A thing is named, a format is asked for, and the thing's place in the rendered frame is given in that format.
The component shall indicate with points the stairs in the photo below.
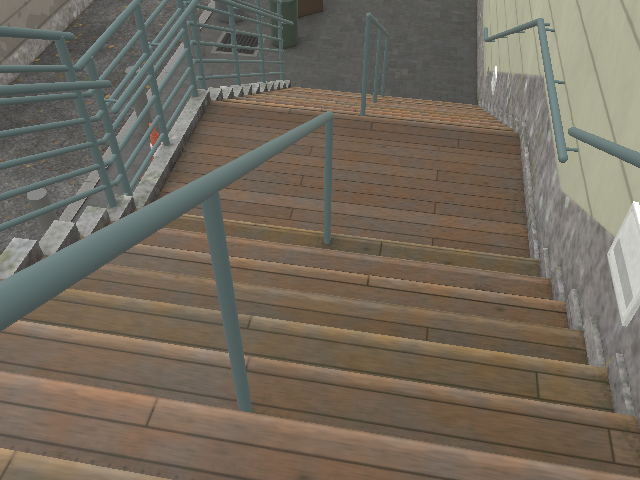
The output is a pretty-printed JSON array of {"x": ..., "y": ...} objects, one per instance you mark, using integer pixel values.
[
  {"x": 389, "y": 107},
  {"x": 366, "y": 359}
]

